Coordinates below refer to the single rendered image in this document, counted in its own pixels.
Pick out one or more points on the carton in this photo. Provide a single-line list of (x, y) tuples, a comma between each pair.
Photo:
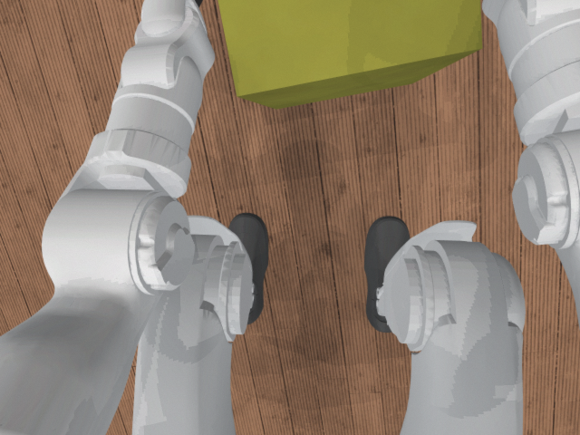
[(285, 53)]

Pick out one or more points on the right robot forearm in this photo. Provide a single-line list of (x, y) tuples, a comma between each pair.
[(540, 44)]

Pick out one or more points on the robot left upper arm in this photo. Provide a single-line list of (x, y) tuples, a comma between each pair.
[(111, 253)]

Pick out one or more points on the right robot thigh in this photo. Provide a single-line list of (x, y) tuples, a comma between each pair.
[(448, 302)]

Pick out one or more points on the robot left foot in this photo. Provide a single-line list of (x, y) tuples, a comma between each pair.
[(252, 232)]

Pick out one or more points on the left robot forearm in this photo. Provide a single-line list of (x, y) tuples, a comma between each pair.
[(153, 115)]

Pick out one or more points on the robot right upper arm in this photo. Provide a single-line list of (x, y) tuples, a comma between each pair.
[(546, 199)]

